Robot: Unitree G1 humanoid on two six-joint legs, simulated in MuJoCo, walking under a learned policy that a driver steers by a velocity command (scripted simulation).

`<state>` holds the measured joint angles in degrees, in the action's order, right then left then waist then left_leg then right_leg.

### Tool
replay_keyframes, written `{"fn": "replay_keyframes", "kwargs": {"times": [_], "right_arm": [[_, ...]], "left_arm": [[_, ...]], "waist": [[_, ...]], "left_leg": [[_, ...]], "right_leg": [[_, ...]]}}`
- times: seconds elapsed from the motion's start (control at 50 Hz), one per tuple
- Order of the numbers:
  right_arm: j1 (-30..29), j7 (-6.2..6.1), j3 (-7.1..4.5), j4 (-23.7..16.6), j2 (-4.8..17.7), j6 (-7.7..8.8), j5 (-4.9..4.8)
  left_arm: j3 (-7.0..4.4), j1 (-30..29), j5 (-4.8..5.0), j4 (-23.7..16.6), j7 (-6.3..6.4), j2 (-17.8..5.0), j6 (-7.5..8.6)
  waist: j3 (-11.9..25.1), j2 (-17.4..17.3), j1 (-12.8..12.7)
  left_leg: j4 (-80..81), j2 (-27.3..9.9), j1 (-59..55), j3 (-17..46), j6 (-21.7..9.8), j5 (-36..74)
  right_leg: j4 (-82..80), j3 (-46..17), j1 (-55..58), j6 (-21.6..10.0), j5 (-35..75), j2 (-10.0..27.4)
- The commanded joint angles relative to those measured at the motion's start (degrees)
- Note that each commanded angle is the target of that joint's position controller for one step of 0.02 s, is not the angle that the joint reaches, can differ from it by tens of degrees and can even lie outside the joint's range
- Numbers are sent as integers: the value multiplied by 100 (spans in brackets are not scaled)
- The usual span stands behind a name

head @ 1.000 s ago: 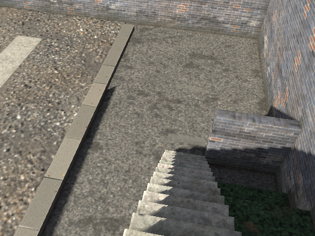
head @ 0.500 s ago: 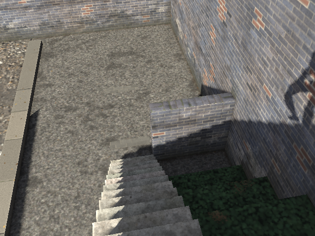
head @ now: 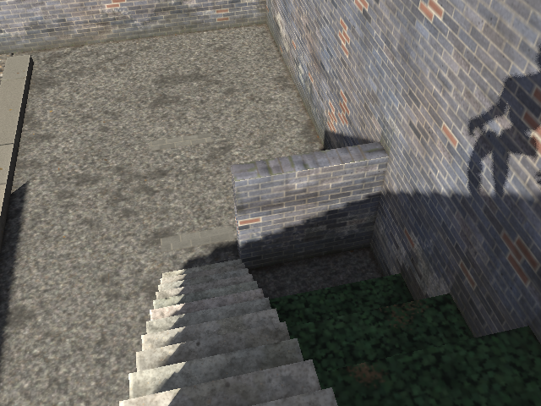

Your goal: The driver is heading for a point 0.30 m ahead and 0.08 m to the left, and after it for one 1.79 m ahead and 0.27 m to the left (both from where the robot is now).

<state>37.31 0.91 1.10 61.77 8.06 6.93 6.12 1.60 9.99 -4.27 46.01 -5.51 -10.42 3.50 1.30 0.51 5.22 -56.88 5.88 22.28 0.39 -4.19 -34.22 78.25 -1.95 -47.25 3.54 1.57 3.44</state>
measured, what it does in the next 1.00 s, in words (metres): goes down, turning left: right foot, then left foot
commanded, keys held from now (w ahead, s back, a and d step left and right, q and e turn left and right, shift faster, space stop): q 0.28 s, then w+q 0.20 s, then w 0.32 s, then w+e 0.20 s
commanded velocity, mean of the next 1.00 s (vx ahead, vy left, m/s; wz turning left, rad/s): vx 0.26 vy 0.00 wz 0.32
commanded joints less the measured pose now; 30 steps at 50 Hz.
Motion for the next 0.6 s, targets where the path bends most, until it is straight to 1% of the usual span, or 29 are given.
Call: {"fn": "replay_keyframes", "kwargs": {"times": [0.02, 0.04, 0.06, 0.08, 0.1, 0.12, 0.14, 0.16, 0.18, 0.2, 0.22, 0.24, 0.28, 0.3, 0.32, 0.34, 0.36, 0.38, 0.4, 0.42, 0.44, 0.46, 0.48, 0.5, 0.52, 0.54, 0.56, 0.58, 0.6], "right_arm": [[-1966, -89, -420, -1312, 1800, 366, -133], [-2719, -42, -508, -1700, 1884, 321, -252], [-2222, 19, -572, -2039, 1442, 192, -319], [-1591, 19, -449, -2067, 798, 124, -267], [-1863, -68, -426, -2209, 803, 17, -562], [-2106, -163, -434, -2201, 734, -100, -555], [-1781, -207, -315, -2061, 524, -240, -285], [-1016, -93, -354, -1574, 661, -339, -231], [-387, 47, -242, -1254, 341, -449, 121], [-100, 87, -285, -1076, 495, -403, 131], [-334, 88, -206, -1280, 346, -377, 135], [-946, 167, -223, -1590, 620, -323, 137], [-2354, 251, -279, -2258, 972, -309, 70], [-2874, 233, -373, -2401, 1216, -316, 129], [-3281, 158, -474, -2383, 1332, -295, 223], [-2855, 52, -623, -2231, 1684, -200, 144], [-1728, -62, -761, -1768, 2031, -87, 15], [-258, -189, -802, -1210, 2293, 77, -36], [549, -57, -694, -943, 2041, 293, -90], [285, 215, -648, -1154, 2080, 428, -89], [-302, 419, -521, -1321, 1784, 467, -132], [-1191, 541, -487, -1589, 1726, 418, -282], [-2034, 601, -355, -1907, 1456, 206, -377], [-2156, 517, -228, -1883, 1040, 41, -225], [-2106, 430, -142, -1806, 979, -42, -215], [-1989, 289, -70, -1807, 979, -52, -204], [-2437, 126, -94, -1949, 1179, -15, -85], [-2671, 25, -88, -1924, 1400, 41, -15], [-2399, -43, -77, -1785, 1527, 74, -16]], "left_arm": [[-325, 1829, -22, -1, 315, -963, 24], [-418, 2329, 95, -5, 486, -1169, 48], [-566, 2287, 221, -17, 547, -1962, 125], [-613, 2656, 36, 93, 461, -1977, 170], [-439, 2854, -177, 271, 316, -1285, 361], [-379, 2882, -145, 446, 307, -807, 388], [-255, 2255, -29, 45, 270, -470, 290], [-145, 1634, 62, 166, 224, -278, 260], [-183, 791, 26, -24, 208, -465, 247], [-216, 317, 93, -109, 276, -714, 275], [-185, 278, -27, -53, 396, -698, 360], [-155, -1, -75, -151, 556, -798, 369], [-116, 501, -200, -43, 823, -1059, 477], [-202, 1084, -119, 31, 909, -1330, 522], [-193, 1696, -41, 214, 901, -1306, 502], [-290, 1811, -36, 125, 826, -1445, 423], [-381, 1348, -43, -167, 687, -1575, 300], [-354, 464, -256, -642, 480, -1383, 216], [-300, 100, -167, -765, 407, -1176, 195], [-229, -50, 192, -1151, 385, -847, 226], [-228, -655, 170, -1148, 364, -1015, 246], [-241, -590, 112, -965, 491, -1162, 254], [-201, -33, -244, -439, 550, -1224, 94], [-131, 552, -375, -89, 551, -1082, -20], [-111, 1019, -469, 101, 490, -970, -72], [-80, 1395, -441, 235, 359, -918, -83], [-21, 1520, -336, 273, 265, -820, -67], [-47, 1311, -251, 101, 191, -836, -55], [-59, 1111, -259, 5, 153, -914, -70]], "waist": [[-178, -416, -1491], [35, -237, -1971], [1167, 700, -1594], [1624, 1170, -1453], [519, 379, -1391], [-287, 38, -1207], [-564, 1245, -1080], [-594, 456, -380], [-361, 1214, 247], [-252, 649, 509], [-293, 215, 416], [-321, 180, 246], [-175, 491, -368], [-137, 661, -760], [-205, 1108, -1075], [8, 938, -1010], [236, -118, -482], [433, -1374, 257], [741, -684, 609], [537, -553, 474], [-488, -772, 400], [-725, -706, -9], [-424, -269, -452], [-378, -44, -589], [-476, -134, -797], [-200, 94, -823], [-327, 401, -958], [-264, 100, -1044], [-465, -180, -938]], "left_leg": [[683, -1144, 2695, 1818, -403, 5856], [39, -1117, 2589, 1727, -424, 6730], [-1622, -422, 2306, 1002, -146, 5227], [-3486, 395, 3165, 644, 310, -110], [-4148, 555, 4504, 1232, 419, -1188], [-3560, 363, 4863, 1296, 375, -754], [-2726, -192, 4840, 1713, 551, -150], [-2552, -417, 3620, 1232, 608, 624], [-3287, -436, 1625, 646, 631, 1458], [-4138, -314, 403, 312, 773, 2095], [-4121, -288, 528, 214, 745, 2436], [-3951, -273, 810, 137, 704, 2468], [-2888, -426, 1309, -160, 452, 2681], [-1315, -529, 1813, -422, 375, 2691], [-713, -518, 1582, -619, 219, 2273], [-513, -286, 847, -723, -32, 1866], [513, -253, -484, -434, -575, 2402], [1755, -840, -1751, 1474, -1343, 2267], [1169, -1200, -3171, 2118, -1329, 4422], [1565, -1986, -3282, 3769, -1634, 4476], [1891, -2236, -2282, 4816, -1788, 2828], [1890, -2163, -1568, 4639, -1767, 2217], [1350, -1753, -471, 3754, -1624, 1408], [1093, -1527, 331, 3291, -1427, 992], [1014, -1409, 1270, 3054, -1406, 467], [878, -1038, 2226, 2492, -1279, 36], [651, -795, 3337, 1757, -947, -557], [706, -636, 4097, 1177, -734, -1122], [755, -758, 4070, 1188, -658, -1774]], "right_leg": [[-649, 304, 3608, -111, -1415, -483], [-1953, 324, 4201, -353, -1420, -495], [-2938, -891, 4679, -1713, 1915, 701], [-3882, -3392, 5001, -3530, 3873, 2157], [-3835, -4063, 4626, -3815, 4317, 2296], [-3983, -3430, 4019, -3320, 3411, 2030], [-4247, -4264, 2889, -3399, 1093, 2536], [-4167, -2872, 1815, -2749, -274, 1998], [-4357, -2018, 65, -2002, -1925, 1662], [-4175, -1378, -849, -1585, -2141, 1451], [-3753, -786, -683, -1191, -1861, 1307], [-3325, -419, -405, -980, -1583, 1227], [-2889, -338, 643, -839, -1353, 1517], [-2829, -298, 1537, -681, -2128, 1687], [-2991, -417, 1614, -571, -2779, 1824], [-2755, -305, 1487, -551, -2974, 1710], [-1611, 270, 602, -378, -3370, 1157], [265, 765, -821, -106, -4389, -15], [592, -361, -1632, -105, -4038, -321], [285, -1109, -2504, -80, -3733, -597], [272, -1292, -3220, -78, -3473, -298], [343, -1111, -3079, -1, -3020, -164], [-296, -1003, -2229, 72, -1995, -187], [-663, -1028, -1429, 51, -831, 41], [-408, -679, -796, 29, -523, -21], [-472, -352, 274, -16, 619, -256], [-1402, -243, 1733, -81, 2047, -196], [-1830, 9, 3079, -2, 1850, -235], [-2411, 127, 3521, 142, 963, -199]]}}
